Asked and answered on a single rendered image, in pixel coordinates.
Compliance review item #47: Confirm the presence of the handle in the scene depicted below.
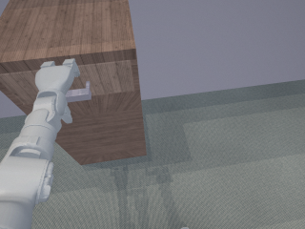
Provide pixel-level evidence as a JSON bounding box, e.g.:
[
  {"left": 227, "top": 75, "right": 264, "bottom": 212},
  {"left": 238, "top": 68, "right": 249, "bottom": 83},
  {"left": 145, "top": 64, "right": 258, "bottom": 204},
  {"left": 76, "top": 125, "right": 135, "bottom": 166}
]
[{"left": 65, "top": 81, "right": 92, "bottom": 103}]

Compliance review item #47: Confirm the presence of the left robot upper arm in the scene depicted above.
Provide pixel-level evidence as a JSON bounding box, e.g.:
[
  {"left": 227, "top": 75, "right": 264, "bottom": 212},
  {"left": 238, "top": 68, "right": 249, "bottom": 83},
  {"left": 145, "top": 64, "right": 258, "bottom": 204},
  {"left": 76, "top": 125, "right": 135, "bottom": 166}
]
[{"left": 0, "top": 156, "right": 54, "bottom": 229}]

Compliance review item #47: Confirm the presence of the cabinet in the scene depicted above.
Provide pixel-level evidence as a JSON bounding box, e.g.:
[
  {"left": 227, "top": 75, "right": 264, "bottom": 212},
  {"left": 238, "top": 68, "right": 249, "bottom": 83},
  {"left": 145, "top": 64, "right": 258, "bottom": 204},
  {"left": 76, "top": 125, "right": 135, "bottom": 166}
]
[{"left": 0, "top": 0, "right": 147, "bottom": 165}]

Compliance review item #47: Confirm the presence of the robot left hand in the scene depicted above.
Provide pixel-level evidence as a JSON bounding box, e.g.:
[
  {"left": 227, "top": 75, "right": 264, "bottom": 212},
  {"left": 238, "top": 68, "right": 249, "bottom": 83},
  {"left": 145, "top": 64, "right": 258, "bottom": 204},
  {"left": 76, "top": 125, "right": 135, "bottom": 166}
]
[{"left": 35, "top": 58, "right": 80, "bottom": 124}]

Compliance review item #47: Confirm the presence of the drawer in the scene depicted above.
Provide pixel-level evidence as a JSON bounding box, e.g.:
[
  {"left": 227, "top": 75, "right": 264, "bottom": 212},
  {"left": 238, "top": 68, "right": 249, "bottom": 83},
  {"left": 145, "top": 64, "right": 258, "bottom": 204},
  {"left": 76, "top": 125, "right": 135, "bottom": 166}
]
[{"left": 0, "top": 60, "right": 133, "bottom": 104}]

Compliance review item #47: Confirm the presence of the left robot forearm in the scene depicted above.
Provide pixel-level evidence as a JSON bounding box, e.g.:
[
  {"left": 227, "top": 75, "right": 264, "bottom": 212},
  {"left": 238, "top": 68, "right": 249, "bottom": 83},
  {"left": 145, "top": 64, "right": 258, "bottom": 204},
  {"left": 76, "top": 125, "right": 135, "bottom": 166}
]
[{"left": 0, "top": 88, "right": 67, "bottom": 171}]

